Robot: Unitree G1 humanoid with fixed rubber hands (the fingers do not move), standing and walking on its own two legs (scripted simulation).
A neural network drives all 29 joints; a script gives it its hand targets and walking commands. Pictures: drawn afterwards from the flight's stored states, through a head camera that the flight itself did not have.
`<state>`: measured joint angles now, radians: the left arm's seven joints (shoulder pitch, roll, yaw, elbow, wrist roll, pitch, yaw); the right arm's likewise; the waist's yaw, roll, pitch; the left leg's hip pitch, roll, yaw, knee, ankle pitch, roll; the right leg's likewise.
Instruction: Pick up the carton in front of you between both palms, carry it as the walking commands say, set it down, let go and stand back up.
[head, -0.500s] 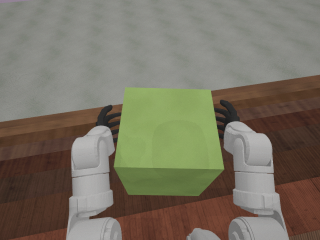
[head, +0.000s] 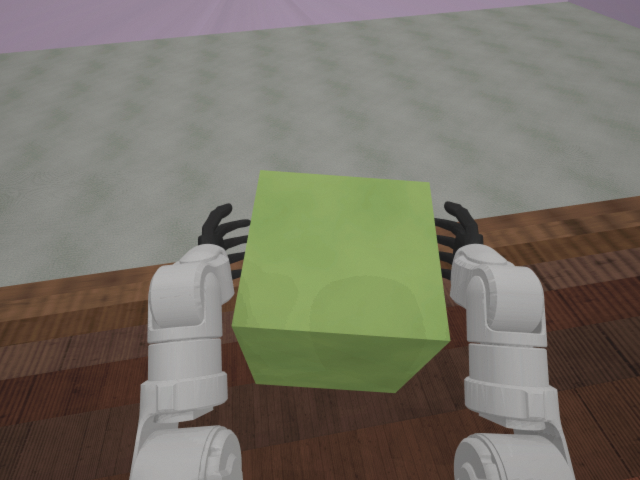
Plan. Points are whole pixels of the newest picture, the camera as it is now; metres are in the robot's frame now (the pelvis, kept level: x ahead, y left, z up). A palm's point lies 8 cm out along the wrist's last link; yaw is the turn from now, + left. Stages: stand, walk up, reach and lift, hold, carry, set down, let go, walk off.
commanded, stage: carry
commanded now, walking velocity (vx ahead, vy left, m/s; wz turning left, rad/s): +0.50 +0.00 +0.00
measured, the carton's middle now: (334, 292) +0.34 +0.00 +0.06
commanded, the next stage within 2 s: none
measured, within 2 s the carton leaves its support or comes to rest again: neither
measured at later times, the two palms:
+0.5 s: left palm (274, 226) +0.64 +0.12 -0.08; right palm (408, 219) +0.65 -0.17 -0.09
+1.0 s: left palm (295, 179) +1.01 +0.10 -0.22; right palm (390, 181) +0.98 -0.20 -0.22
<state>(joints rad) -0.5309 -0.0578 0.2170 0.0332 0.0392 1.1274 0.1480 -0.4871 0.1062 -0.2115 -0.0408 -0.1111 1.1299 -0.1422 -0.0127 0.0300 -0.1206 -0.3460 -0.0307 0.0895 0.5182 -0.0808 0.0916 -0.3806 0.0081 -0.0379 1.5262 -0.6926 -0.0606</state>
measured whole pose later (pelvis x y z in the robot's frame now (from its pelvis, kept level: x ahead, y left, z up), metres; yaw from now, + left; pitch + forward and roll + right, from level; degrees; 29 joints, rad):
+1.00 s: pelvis +0.67 -0.02 -0.34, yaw -2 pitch +1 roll +0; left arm -0.46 -0.07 0.20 0.02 0.03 0.98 0.19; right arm -0.47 0.10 -0.16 -0.01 -0.05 1.06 -0.23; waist -0.06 0.03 -0.06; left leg -0.40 -0.12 0.06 0.76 -0.34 0.16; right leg -0.59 0.04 -0.03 1.66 -0.59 -0.07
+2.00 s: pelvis +1.40 -0.03 -0.67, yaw -1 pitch +2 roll +0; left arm -0.37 -0.14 0.24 0.02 0.10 0.99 0.19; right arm -0.45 0.10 -0.16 0.11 -0.01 1.01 -0.25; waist -0.10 -0.01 -0.02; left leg -0.38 -0.12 0.07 0.95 -0.60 0.14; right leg -0.79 -0.03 0.05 1.14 -0.12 -0.04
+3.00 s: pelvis +2.21 -0.05 -1.06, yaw +0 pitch +0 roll +1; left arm -0.40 -0.14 0.17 -0.04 0.11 0.98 0.20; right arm -0.45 0.09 -0.19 0.03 -0.02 0.95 -0.22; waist 0.02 -0.05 -0.03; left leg -0.36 -0.07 0.10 1.62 -0.65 0.06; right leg -0.44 0.05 -0.10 0.59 0.02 -0.11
